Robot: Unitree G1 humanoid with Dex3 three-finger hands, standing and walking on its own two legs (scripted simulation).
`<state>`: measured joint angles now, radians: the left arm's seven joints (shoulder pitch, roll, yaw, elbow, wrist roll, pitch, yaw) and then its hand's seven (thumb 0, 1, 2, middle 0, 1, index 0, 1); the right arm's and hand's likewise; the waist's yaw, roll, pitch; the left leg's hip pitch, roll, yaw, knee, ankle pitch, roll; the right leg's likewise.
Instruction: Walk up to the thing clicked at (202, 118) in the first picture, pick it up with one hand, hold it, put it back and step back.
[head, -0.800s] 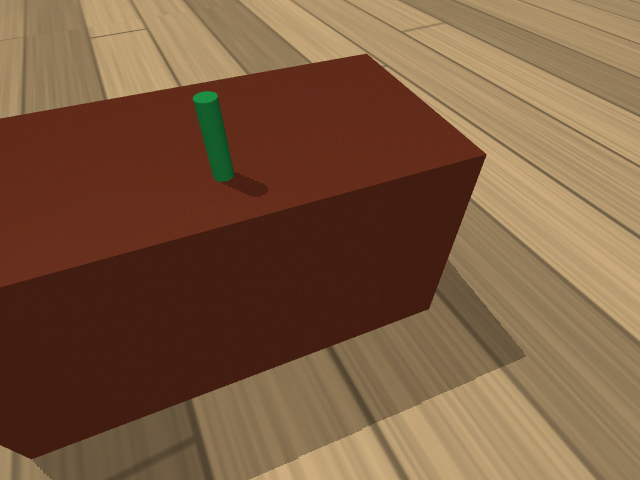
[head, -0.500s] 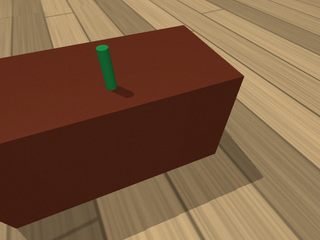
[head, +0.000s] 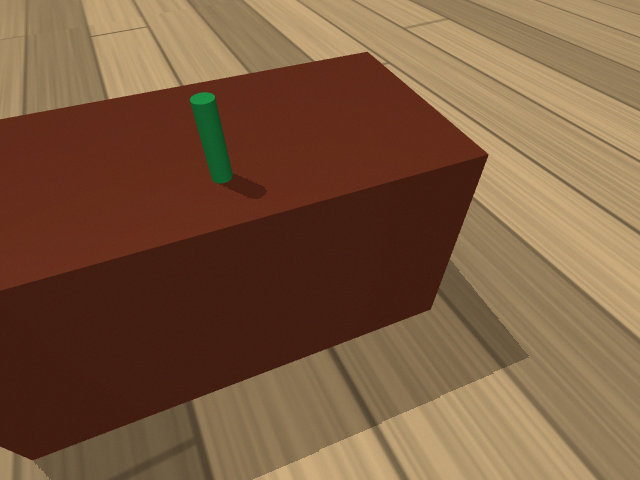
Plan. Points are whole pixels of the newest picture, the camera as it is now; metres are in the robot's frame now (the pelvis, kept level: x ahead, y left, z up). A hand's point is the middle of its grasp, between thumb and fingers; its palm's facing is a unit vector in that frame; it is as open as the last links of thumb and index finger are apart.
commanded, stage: stand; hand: right
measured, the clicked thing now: (213, 141) +0.76 +0.24 +0.01
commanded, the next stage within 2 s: walk up in 0.32 s
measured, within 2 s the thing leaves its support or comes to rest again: neither
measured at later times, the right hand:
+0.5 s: hand out of the picture +0.10 -0.25 -0.15, palm faces -0.14 +0.93 -0.34, open 7.4 cm
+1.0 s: hand (393, 439) +0.23 -0.10 -0.19, palm faces -0.31 +0.90 -0.30, open 7.4 cm
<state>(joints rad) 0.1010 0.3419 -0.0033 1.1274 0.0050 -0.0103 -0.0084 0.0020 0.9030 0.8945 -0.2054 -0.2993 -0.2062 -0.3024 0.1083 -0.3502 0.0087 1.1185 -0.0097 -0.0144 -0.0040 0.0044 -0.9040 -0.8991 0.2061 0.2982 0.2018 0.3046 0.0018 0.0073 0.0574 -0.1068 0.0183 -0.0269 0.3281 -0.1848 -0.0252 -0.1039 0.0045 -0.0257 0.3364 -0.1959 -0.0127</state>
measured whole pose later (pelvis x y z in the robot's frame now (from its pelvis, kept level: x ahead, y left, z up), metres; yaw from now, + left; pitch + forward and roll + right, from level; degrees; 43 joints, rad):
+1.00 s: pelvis +0.11 +0.14 -0.03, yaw +18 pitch -3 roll -1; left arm 0.33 0.41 0.05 0.88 0.03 -0.11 0.02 0.00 0.90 0.89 -0.21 -0.30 -0.21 -0.30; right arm 0.33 -0.40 -0.08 0.80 -0.04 0.06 0.08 0.01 -0.90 -0.90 0.21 0.30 0.20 0.31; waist -0.02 0.07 0.08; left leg -0.35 -0.06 -0.10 0.89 -0.45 0.04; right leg -0.34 -0.04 -0.12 0.70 -0.28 -0.03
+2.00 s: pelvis +0.18 +0.26 -0.02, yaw +23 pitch -3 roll +0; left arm 0.12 0.39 0.02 0.96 0.01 0.01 -0.02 0.00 0.90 0.89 -0.21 -0.30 -0.21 -0.30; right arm 0.15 -0.39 -0.01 1.00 -0.01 -0.02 0.00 0.01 -0.90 -0.90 0.21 0.30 0.20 0.30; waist -0.01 -0.01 0.10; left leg -0.33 0.01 0.01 0.63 -0.26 0.00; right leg -0.27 -0.02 -0.04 0.65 -0.34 -0.01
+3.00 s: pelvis +0.20 +0.28 +0.00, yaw +24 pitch -2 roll +0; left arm 0.11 0.35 0.00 1.16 0.01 -0.02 -0.02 0.00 0.90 0.89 -0.20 -0.30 -0.21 -0.30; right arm 0.08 -0.34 0.01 1.16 -0.01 -0.02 0.01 0.00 -0.90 -0.90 0.21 0.30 0.20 0.30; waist 0.00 0.00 0.05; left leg -0.17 0.01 0.01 0.33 -0.14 0.00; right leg -0.10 -0.02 -0.05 0.33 -0.21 0.01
